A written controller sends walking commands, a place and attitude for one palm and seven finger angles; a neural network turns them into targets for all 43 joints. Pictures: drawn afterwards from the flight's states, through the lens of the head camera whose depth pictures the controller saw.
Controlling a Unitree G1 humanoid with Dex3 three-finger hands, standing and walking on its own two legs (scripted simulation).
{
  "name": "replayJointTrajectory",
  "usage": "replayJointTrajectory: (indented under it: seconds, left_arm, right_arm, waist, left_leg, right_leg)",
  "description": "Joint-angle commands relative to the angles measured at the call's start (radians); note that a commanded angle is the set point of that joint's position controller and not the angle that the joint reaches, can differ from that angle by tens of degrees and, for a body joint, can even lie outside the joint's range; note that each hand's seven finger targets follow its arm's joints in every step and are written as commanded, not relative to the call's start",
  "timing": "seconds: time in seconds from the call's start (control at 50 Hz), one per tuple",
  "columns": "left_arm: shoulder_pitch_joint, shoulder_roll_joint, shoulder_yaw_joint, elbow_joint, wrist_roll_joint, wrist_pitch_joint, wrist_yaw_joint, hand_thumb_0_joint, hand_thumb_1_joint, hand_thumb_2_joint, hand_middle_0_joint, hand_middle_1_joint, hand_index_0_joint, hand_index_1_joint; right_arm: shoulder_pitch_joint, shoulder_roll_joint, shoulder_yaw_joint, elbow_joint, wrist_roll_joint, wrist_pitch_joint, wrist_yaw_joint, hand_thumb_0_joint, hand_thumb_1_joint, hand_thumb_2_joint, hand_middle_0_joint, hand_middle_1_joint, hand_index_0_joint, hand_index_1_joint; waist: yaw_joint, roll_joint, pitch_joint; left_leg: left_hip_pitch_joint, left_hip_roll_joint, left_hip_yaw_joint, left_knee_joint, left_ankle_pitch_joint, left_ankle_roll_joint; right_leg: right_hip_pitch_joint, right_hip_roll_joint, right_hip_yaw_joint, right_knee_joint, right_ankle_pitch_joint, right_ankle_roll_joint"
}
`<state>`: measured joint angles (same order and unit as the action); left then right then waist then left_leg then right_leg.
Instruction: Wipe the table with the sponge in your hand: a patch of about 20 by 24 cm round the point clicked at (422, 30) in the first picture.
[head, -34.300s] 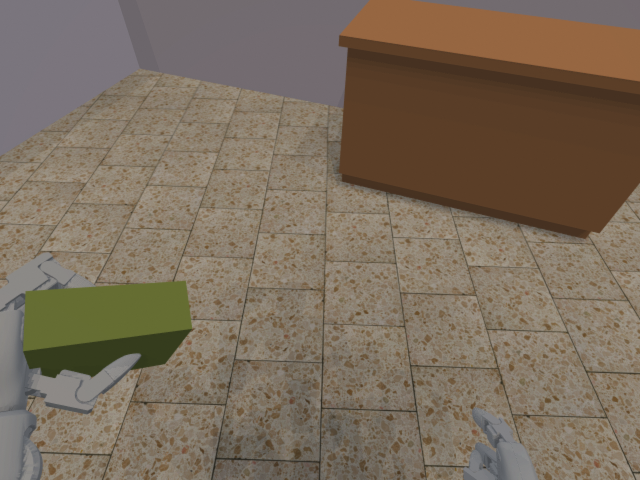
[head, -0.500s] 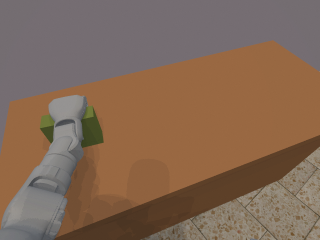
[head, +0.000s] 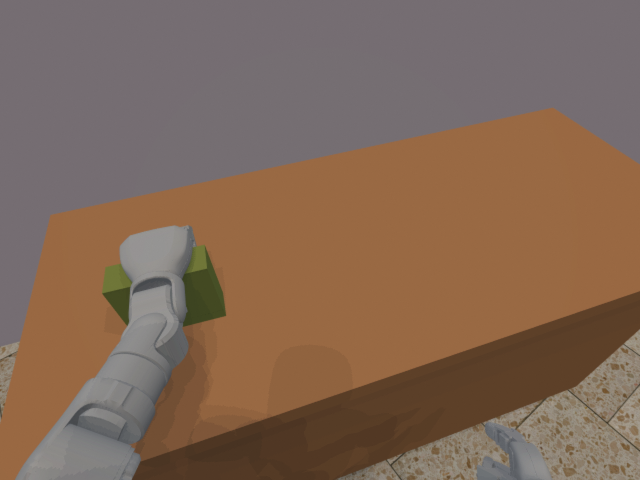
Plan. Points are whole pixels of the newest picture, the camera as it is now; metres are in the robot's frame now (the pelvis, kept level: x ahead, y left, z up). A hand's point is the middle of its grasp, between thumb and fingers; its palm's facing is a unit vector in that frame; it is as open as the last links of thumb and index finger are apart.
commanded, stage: wipe back along the middle lane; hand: left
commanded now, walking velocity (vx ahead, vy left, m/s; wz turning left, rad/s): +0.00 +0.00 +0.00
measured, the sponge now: (174, 300) +0.36 +0.26 +0.00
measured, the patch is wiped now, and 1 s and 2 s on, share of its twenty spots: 0.30 0.40 0.65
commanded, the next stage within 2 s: slide across to the third lane in 0.98 s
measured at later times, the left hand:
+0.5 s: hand (181, 299) +0.33 +0.22 +0.05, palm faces +0.00 -0.03 -1.00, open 9.2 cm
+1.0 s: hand (185, 332) +0.28 +0.20 +0.05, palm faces +0.02 -0.07 -1.00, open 9.1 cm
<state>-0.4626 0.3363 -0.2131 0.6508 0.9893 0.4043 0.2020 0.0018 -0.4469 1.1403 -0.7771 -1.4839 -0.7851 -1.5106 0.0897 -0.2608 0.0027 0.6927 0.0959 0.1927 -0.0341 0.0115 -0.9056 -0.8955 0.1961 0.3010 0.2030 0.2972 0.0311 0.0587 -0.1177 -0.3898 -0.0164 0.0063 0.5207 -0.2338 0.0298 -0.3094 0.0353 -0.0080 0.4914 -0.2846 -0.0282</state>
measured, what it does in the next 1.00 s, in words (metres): stands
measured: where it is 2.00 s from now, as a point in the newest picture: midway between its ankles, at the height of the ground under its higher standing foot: outside the picture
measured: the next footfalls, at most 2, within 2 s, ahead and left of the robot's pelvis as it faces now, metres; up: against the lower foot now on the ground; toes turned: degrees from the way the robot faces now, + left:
none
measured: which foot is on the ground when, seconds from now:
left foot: down 0.00-1.00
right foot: down 0.00-1.00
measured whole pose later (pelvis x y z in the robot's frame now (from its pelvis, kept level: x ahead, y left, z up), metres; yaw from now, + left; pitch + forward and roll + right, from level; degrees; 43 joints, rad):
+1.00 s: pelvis +0.00 -0.01 +0.00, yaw -1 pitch +1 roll +0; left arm -0.06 0.30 -0.30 0.13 1.00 0.53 0.18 0.03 -0.43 1.11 -0.73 -1.52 -0.79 -1.48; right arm 0.01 -0.26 0.03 0.64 0.10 0.19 0.01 0.01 -0.91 -0.90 0.19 0.30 0.20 0.30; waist 0.08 0.08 -0.09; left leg -0.30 -0.01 0.02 0.52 -0.25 0.01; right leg -0.24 0.04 0.01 0.53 -0.31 -0.05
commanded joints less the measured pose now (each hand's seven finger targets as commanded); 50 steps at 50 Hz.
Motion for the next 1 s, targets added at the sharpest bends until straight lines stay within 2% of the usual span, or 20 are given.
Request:
replayJointTrajectory:
  seconds: [0.0, 0.08, 0.12, 0.18, 0.22, 0.28, 0.32, 0.38, 0.46, 0.48, 0.52, 0.58, 0.6, 0.68, 0.7, 0.78, 0.8, 0.88, 0.9, 0.98]
  left_arm:
    - [-0.183, 0.068, 0.006, -0.111, -0.011, 0.018, -0.031, 0.000, 0.100, 1.300, -1.200, -1.600, -1.200, -1.600]
    - [-0.130, 0.088, 0.038, -0.137, -0.013, 0.018, -0.036, 0.000, 0.100, 1.300, -1.200, -1.600, -1.200, -1.600]
    - [-0.138, 0.020, -0.030, -0.167, -0.014, 0.021, -0.041, 0.000, 0.100, 1.300, -1.200, -1.600, -1.200, -1.600]
    - [-0.066, 0.034, -0.001, -0.199, -0.017, 0.026, -0.035, 0.000, 0.100, 1.300, -1.200, -1.600, -1.200, -1.600]
    - [-0.043, -0.043, -0.072, -0.236, -0.021, 0.033, -0.038, 0.000, 0.100, 1.300, -1.200, -1.600, -1.200, -1.600]
    - [-0.006, 0.011, -0.018, -0.265, -0.032, 0.051, -0.031, 0.000, 0.100, 1.300, -1.200, -1.600, -1.200, -1.600]
    - [0.013, -0.050, -0.079, -0.298, -0.038, 0.066, -0.036, 0.000, 0.100, 1.300, -1.200, -1.600, -1.200, -1.600]
    - [0.055, 0.001, -0.029, -0.323, -0.041, 0.085, -0.035, 0.000, 0.100, 1.300, -1.200, -1.600, -1.200, -1.600]
    - [0.046, -0.031, -0.076, -0.345, -0.034, 0.108, -0.043, 0.000, 0.100, 1.300, -1.200, -1.600, -1.200, -1.600]
    - [0.081, 0.028, -0.012, -0.350, -0.037, 0.106, -0.038, 0.000, 0.100, 1.300, -1.200, -1.600, -1.200, -1.600]
    - [0.109, -0.040, -0.082, -0.383, -0.037, 0.107, -0.048, 0.000, 0.100, 1.300, -1.200, -1.600, -1.200, -1.600]
    - [0.209, 0.027, -0.011, -0.421, -0.045, 0.106, -0.045, 0.000, 0.100, 1.300, -1.200, -1.600, -1.200, -1.600]
    - [0.205, -0.036, -0.076, -0.450, -0.048, 0.110, -0.052, 0.000, 0.100, 1.300, -1.200, -1.600, -1.200, -1.600]
    - [0.240, 0.023, -0.026, -0.487, -0.040, 0.118, -0.049, 0.000, 0.100, 1.300, -1.200, -1.600, -1.200, -1.600]
    - [0.242, -0.036, -0.086, -0.510, -0.044, 0.125, -0.054, 0.000, 0.100, 1.300, -1.200, -1.600, -1.200, -1.600]
    - [0.282, 0.035, -0.019, -0.528, -0.040, 0.128, -0.050, 0.000, 0.100, 1.300, -1.200, -1.600, -1.200, -1.600]
    - [0.295, -0.039, -0.093, -0.542, -0.040, 0.132, -0.056, 0.000, 0.100, 1.300, -1.200, -1.600, -1.200, -1.600]
    - [0.332, 0.027, -0.031, -0.565, -0.040, 0.129, -0.055, 0.000, 0.100, 1.300, -1.200, -1.600, -1.200, -1.600]
    - [0.338, -0.026, -0.085, -0.585, -0.046, 0.133, -0.060, 0.000, 0.100, 1.300, -1.200, -1.600, -1.200, -1.600]
    - [0.402, 0.022, -0.036, -0.605, -0.046, 0.124, -0.057, 0.000, 0.100, 1.300, -1.200, -1.600, -1.200, -1.600]
  right_arm:
    - [-0.126, -0.123, -0.036, -0.143, -0.002, -0.038, -0.011, 0.000, -0.900, -0.900, 0.200, 0.300, 0.200, 0.300]
    - [-0.139, -0.126, -0.037, -0.147, -0.005, -0.042, -0.008, 0.000, -0.900, -0.900, 0.200, 0.300, 0.200, 0.300]
    - [-0.149, -0.115, -0.033, -0.155, -0.003, -0.043, -0.004, 0.000, -0.900, -0.900, 0.200, 0.300, 0.200, 0.300]
    - [-0.159, -0.121, -0.037, -0.158, -0.005, -0.047, 0.004, 0.000, -0.900, -0.900, 0.200, 0.300, 0.200, 0.300]
    - [-0.167, -0.109, -0.034, -0.169, -0.002, -0.049, 0.014, 0.000, -0.900, -0.900, 0.200, 0.300, 0.200, 0.300]
    - [-0.184, -0.118, -0.036, -0.168, -0.004, -0.047, 0.018, 0.000, -0.900, -0.900, 0.200, 0.300, 0.200, 0.300]
    - [-0.198, -0.107, -0.030, -0.181, 0.000, -0.047, 0.022, 0.000, -0.900, -0.900, 0.200, 0.300, 0.200, 0.300]
    - [-0.216, -0.115, -0.030, -0.179, 0.000, -0.045, 0.024, 0.000, -0.900, -0.900, 0.200, 0.300, 0.200, 0.300]
    - [-0.229, -0.104, -0.020, -0.186, 0.003, -0.044, 0.023, 0.000, -0.900, -0.900, 0.200, 0.300, 0.200, 0.300]
    - [-0.229, -0.112, -0.024, -0.185, 0.001, -0.046, 0.021, 0.000, -0.900, -0.900, 0.200, 0.300, 0.200, 0.300]
    - [-0.238, -0.100, -0.017, -0.198, 0.004, -0.047, 0.029, 0.000, -0.900, -0.900, 0.200, 0.300, 0.200, 0.300]
    - [-0.255, -0.106, -0.019, -0.208, 0.001, -0.049, 0.034, 0.000, -0.900, -0.900, 0.200, 0.300, 0.200, 0.300]
    - [-0.257, -0.097, -0.014, -0.217, 0.002, -0.047, 0.036, 0.000, -0.900, -0.900, 0.200, 0.300, 0.200, 0.300]
    - [-0.278, -0.104, -0.014, -0.216, 0.001, -0.047, 0.039, 0.000, -0.900, -0.900, 0.200, 0.300, 0.200, 0.300]
    - [-0.277, -0.093, -0.012, -0.226, 0.003, -0.046, 0.041, 0.000, -0.900, -0.900, 0.200, 0.300, 0.200, 0.300]
    - [-0.293, -0.102, -0.013, -0.218, 0.001, -0.050, 0.039, 0.000, -0.900, -0.900, 0.200, 0.300, 0.200, 0.300]
    - [-0.295, -0.090, -0.009, -0.230, 0.004, -0.050, 0.043, 0.000, -0.900, -0.900, 0.200, 0.300, 0.200, 0.300]
    - [-0.308, -0.098, -0.011, -0.223, -0.001, -0.056, 0.041, 0.000, -0.900, -0.900, 0.200, 0.300, 0.200, 0.300]
    - [-0.305, -0.088, -0.007, -0.237, 0.002, -0.055, 0.043, 0.000, -0.900, -0.900, 0.200, 0.300, 0.200, 0.300]
    - [-0.318, -0.094, -0.012, -0.231, -0.001, -0.063, 0.046, 0.000, -0.900, -0.900, 0.200, 0.300, 0.200, 0.300]
  waist:
    - [-0.007, -0.094, -0.178]
    - [0.010, -0.112, -0.183]
    - [-0.005, -0.104, -0.173]
    - [0.016, -0.111, -0.178]
    - [0.006, -0.118, -0.181]
    - [0.021, -0.131, -0.167]
    - [0.014, -0.149, -0.156]
    - [0.030, -0.144, -0.145]
    - [0.024, -0.140, -0.137]
    - [0.038, -0.131, -0.141]
    - [0.027, -0.139, -0.143]
    - [0.051, -0.139, -0.139]
    - [0.038, -0.133, -0.142]
    - [0.050, -0.122, -0.105]
    - [0.042, -0.130, -0.117]
    - [0.054, -0.130, -0.099]
    - [0.047, -0.118, -0.102]
    - [0.059, -0.132, -0.085]
    - [0.052, -0.126, -0.087]
    - [0.066, -0.140, -0.080]
  left_leg:
    - [0.166, -0.008, -0.041, -0.036, 0.199, 0.006]
    - [0.170, -0.009, -0.051, -0.032, 0.212, 0.004]
    - [0.178, -0.006, -0.046, -0.029, 0.211, 0.005]
    - [0.182, -0.004, -0.060, -0.031, 0.231, 0.000]
    - [0.192, -0.001, -0.058, -0.023, 0.247, 0.000]
    - [0.185, 0.002, -0.070, -0.031, 0.232, -0.003]
    - [0.181, -0.003, -0.062, -0.028, 0.231, 0.002]
    - [0.174, -0.003, -0.068, -0.035, 0.219, -0.002]
    - [0.179, -0.008, -0.059, -0.037, 0.199, 0.002]
    - [0.177, -0.008, -0.066, -0.036, 0.204, 0.001]
    - [0.184, -0.011, -0.058, -0.025, 0.235, 0.001]
    - [0.173, -0.012, -0.061, -0.028, 0.240, -0.001]
    - [0.181, -0.013, -0.052, -0.025, 0.239, 0.003]
    - [0.175, -0.011, -0.060, -0.033, 0.224, -0.001]
    - [0.183, -0.013, -0.052, -0.032, 0.220, 0.004]
    - [0.176, -0.015, -0.057, -0.036, 0.210, -0.001]
    - [0.183, -0.017, -0.048, -0.030, 0.213, 0.004]
    - [0.174, -0.017, -0.053, -0.037, 0.188, 0.001]
    - [0.175, -0.019, -0.047, -0.038, 0.182, 0.005]
    - [0.177, -0.019, -0.052, -0.035, 0.179, 0.003]
  right_leg:
    - [0.038, -0.009, 0.035, -0.066, 0.294, -0.041]
    - [0.045, -0.005, 0.048, -0.060, 0.310, -0.047]
    - [0.030, -0.007, 0.035, -0.059, 0.304, -0.042]
    - [0.034, 0.000, 0.043, -0.048, 0.308, -0.050]
    - [0.031, -0.002, 0.025, -0.038, 0.319, -0.047]
    - [0.035, 0.003, 0.038, -0.040, 0.301, -0.051]
    - [0.044, -0.001, 0.029, -0.039, 0.315, -0.045]
    - [0.051, 0.003, 0.042, -0.036, 0.304, -0.050]
    - [0.050, 0.002, 0.041, -0.040, 0.282, -0.045]
    - [0.062, 0.005, 0.054, -0.037, 0.290, -0.051]
    - [0.073, 0.001, 0.042, -0.028, 0.338, -0.047]
    - [0.097, 0.002, 0.065, -0.027, 0.358, -0.050]
    - [0.100, 0.000, 0.051, -0.026, 0.361, -0.044]
    - [0.085, 0.004, 0.074, -0.031, 0.338, -0.052]
    - [0.093, 0.002, 0.058, -0.031, 0.329, -0.045]
    - [0.094, 0.004, 0.088, -0.034, 0.335, -0.051]
    - [0.096, 0.002, 0.072, -0.032, 0.331, -0.046]
    - [0.094, 0.003, 0.098, -0.040, 0.311, -0.048]
    - [0.100, 0.002, 0.083, -0.040, 0.297, -0.044]
    - [0.099, 0.003, 0.109, -0.046, 0.295, -0.047]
